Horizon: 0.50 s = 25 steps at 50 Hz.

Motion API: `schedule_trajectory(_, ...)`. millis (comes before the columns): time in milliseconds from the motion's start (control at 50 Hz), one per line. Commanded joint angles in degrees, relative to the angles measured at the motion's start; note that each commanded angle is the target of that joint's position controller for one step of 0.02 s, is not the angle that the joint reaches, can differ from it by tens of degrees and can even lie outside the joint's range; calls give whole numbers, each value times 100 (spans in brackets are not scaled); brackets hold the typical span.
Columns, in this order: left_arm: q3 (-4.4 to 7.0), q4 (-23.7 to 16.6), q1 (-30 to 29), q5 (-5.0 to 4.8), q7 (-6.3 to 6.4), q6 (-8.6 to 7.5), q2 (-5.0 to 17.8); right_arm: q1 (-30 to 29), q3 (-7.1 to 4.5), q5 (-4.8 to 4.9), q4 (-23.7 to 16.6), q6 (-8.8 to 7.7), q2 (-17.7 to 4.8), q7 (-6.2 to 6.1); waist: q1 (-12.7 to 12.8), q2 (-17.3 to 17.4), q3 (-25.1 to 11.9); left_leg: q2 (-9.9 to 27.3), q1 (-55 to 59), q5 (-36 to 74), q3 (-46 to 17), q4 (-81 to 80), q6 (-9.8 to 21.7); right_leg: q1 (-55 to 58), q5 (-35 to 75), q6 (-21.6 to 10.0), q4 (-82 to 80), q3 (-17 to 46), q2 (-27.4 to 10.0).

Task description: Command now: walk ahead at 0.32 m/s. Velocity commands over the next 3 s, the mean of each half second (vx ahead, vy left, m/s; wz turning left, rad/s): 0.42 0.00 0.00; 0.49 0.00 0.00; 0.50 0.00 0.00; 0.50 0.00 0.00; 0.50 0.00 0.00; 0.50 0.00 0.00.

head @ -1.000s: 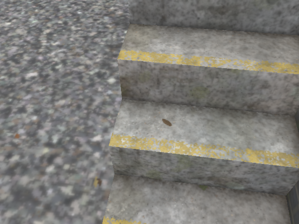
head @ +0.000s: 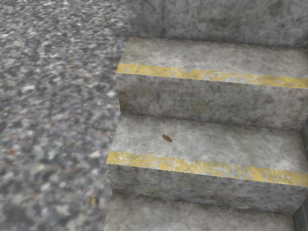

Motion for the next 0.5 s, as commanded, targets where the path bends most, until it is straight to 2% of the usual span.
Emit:
schedule_trajectory(20,222,-129,462,-67,-14,-167,865,-190,-38,4,-323,-279,-354,71,143,-637,789,-53,-1131,20,33,-3,346,228,-166,-865,-1149,1312,-793)
schedule_trajectory(60,329,-67,795,-62,-27,-192,1038,-251,-44,-2,-420,-398,-383,137,202,-746,578,28,-1533,590,172,474,289,983,1167,-1206,-1163,1837,-1318)
schedule_trajectory(100,385,-98,834,-40,-34,-158,1027,-204,-73,22,-435,-439,-402,177,148,-596,437,84,-1576,874,334,718,206,1278,2405,-1295,-966,1769,-1535)
schedule_trajectory(120,407,-176,648,-49,-36,-126,1034,-106,-88,47,-414,-446,-387,192,27,-604,435,69,-1353,837,404,512,190,1172,2807,-1223,-831,1567,-1496)
schedule_trajectory(140,390,-396,86,-56,-52,-78,980,301,-128,93,-270,-430,-394,205,-326,-550,355,11,-466,1080,456,-183,251,669,3435,-1015,-466,1088,-1183)
schedule_trajectory(160,378,-698,-676,-21,-56,-90,1003,981,-305,103,-77,-426,-763,196,-774,-68,166,126,870,2306,-34,-878,400,-158,4362,-613,688,384,-538)
schedule_trajectory(180,335,-897,-985,36,-109,-190,843,2238,-509,31,258,-328,-1305,151,-1214,970,-327,915,2685,3999,-1155,-974,727,-1848,2905,-172,2724,-115,15)
schedule_trajectory(200,254,-708,-430,114,-187,-189,482,2236,-331,-28,306,-188,-910,180,-765,1563,-434,1656,3399,6484,-1640,-527,759,-3201,-1151,-113,4155,-156,258)
schedule_trajectory(220,244,-559,45,-125,-221,-188,421,2078,-246,-125,199,-193,-719,196,-587,1029,-375,2056,2867,5678,-2029,-638,1341,-3615,-1366,-198,5299,325,179)
schedule_trajectory(240,260,-636,-91,-289,-227,-137,434,1660,-206,-110,143,-215,-670,215,-357,522,110,2225,2334,4188,-2045,-1006,1568,-4183,-1271,-231,6049,309,-98)
schedule_trajectory(260,246,-805,-484,-320,-213,-98,349,1190,-109,-64,64,-215,-508,247,-234,271,566,2144,1834,3259,-1800,-1384,1486,-4643,-1137,-227,6414,236,-311)
schedule_trajectory(280,234,-845,-592,-281,-172,-37,224,918,-22,-93,-31,-196,-378,283,-134,250,719,1938,1444,2862,-1590,-1576,1382,-4794,-1082,-142,6945,41,-369)
schedule_trajectory(300,213,-892,-540,-207,-157,-18,185,807,5,-96,-63,-181,-389,284,-13,157,800,1756,1197,2682,-1373,-1727,1283,-4890,-848,-70,7121,-5,-443)
schedule_trajectory(320,190,-926,-549,-140,-176,-13,149,849,23,-80,-38,-158,-387,260,20,128,827,1588,1018,2695,-1142,-1828,1202,-4939,-601,1,7242,-115,-469)
schedule_trajectory(360,141,-1115,-728,-93,-188,-29,152,873,42,-115,-56,-120,-453,166,46,116,925,1360,631,2976,-735,-1995,1118,-4901,-202,156,7013,-225,-516)
schedule_trajectory(380,109,-1004,-626,-151,-181,21,13,1491,86,-165,151,-74,-371,113,-200,633,735,1530,987,2978,-903,-1942,1373,-5392,-678,312,8620,-539,-332)
schedule_trajectory(400,88,-1200,-671,-274,-161,57,45,1655,109,-120,228,-61,-393,58,-97,633,926,1734,1207,2543,-1037,-1956,1403,-6161,-943,314,9264,-227,-490)
schedule_trajectory(420,35,-1406,-879,-321,-148,67,23,1689,127,-63,243,-45,-371,15,-70,507,1139,1831,1345,2188,-1072,-1943,1349,-6831,-1095,263,9543,-61,-559)
schedule_trajectory(440,-34,-1627,-1180,-312,-147,46,-26,1741,146,-26,254,-39,-331,-20,-91,344,1290,1835,1456,1934,-1043,-1927,1248,-7339,-1173,219,9582,-16,-604)
schedule_trajectory(460,-86,-1816,-1415,-270,-157,17,-55,1757,166,-38,247,-16,-292,-54,-110,187,1323,1764,1493,1872,-946,-1858,1114,-7587,-1105,205,9376,-56,-643)
schedule_trajectory(480,-178,-1909,-1629,-252,-204,1,-284,2094,196,-61,377,26,-250,-71,-314,517,1268,1937,1977,2227,-1158,-1711,1163,-8358,-1461,244,10528,-280,-528)
schedule_trajectory(500,-298,-2232,-1897,-310,-224,-23,-434,2134,190,-50,409,60,-333,-113,-295,545,1404,2092,2246,2247,-1160,-1614,1030,-9116,-1778,200,10880,-64,-603)
Next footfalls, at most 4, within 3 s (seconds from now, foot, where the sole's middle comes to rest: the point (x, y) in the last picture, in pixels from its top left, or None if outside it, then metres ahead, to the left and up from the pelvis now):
0.66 right None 0.44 -0.14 -0.57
1.22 left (149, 139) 0.71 0.05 -0.36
1.74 right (227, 66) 0.88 -0.22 -0.16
2.28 left None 1.17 -0.03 0.05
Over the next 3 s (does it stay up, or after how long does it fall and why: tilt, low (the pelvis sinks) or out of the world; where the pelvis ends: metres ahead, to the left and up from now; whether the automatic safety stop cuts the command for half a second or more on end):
stays up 1.26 -0.28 0.94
